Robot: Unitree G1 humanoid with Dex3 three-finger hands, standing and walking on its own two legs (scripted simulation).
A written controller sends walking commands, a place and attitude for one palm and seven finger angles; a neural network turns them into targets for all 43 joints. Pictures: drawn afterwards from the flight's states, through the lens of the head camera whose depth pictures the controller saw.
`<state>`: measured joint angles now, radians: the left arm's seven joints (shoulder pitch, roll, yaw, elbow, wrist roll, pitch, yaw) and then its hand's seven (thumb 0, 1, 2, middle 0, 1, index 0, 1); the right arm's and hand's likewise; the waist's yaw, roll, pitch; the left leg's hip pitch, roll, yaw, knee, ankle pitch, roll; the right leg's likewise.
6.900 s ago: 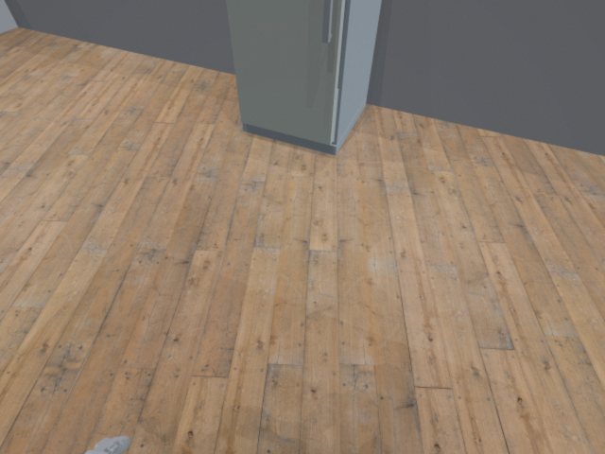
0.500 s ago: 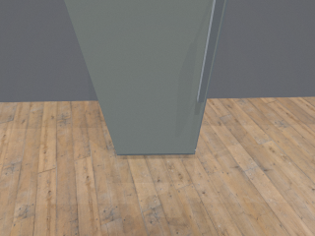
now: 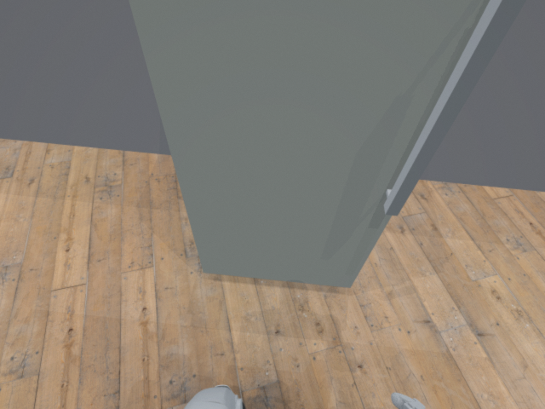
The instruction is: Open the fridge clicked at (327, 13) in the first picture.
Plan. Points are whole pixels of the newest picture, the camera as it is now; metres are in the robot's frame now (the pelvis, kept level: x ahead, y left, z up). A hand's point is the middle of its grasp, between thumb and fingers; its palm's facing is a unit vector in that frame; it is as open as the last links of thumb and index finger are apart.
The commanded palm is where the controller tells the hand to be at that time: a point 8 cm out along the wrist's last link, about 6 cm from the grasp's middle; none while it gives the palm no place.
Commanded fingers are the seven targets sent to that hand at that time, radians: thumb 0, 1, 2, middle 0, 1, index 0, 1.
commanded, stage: take the last steps up to it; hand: right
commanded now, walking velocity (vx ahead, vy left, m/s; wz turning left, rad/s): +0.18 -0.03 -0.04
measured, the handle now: (432, 121) +0.57 -0.22 +0.12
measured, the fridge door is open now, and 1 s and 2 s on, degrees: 0 0 0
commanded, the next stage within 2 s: come to a stop and stand still in 0.12 s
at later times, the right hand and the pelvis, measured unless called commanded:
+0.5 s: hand out of the picture +0.10 -0.20 -0.17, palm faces +0.06 +0.99 -0.15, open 7.3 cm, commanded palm none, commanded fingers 0.00 -0.90 -0.90 0.20 0.30 0.20 0.30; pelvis +0.11 -0.04 +0.02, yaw +1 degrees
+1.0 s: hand out of the picture +0.09 -0.16 -0.13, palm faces +0.03 +0.97 -0.25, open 7.3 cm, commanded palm none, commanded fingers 0.00 -0.90 -0.90 0.20 0.30 0.20 0.30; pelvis +0.05 +0.03 +0.03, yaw +2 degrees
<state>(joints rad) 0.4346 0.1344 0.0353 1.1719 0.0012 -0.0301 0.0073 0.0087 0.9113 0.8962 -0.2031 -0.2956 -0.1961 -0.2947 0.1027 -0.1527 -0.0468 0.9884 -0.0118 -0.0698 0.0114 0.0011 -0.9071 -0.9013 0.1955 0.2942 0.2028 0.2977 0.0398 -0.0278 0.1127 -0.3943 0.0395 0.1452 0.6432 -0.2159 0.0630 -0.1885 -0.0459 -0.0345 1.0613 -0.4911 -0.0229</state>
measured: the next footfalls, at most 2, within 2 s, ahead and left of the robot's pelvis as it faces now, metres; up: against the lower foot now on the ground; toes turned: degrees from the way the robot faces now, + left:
right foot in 0.32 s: +0.19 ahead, -0.14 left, +0.00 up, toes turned -6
left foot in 0.74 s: +0.10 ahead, +0.13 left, +0.00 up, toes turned +5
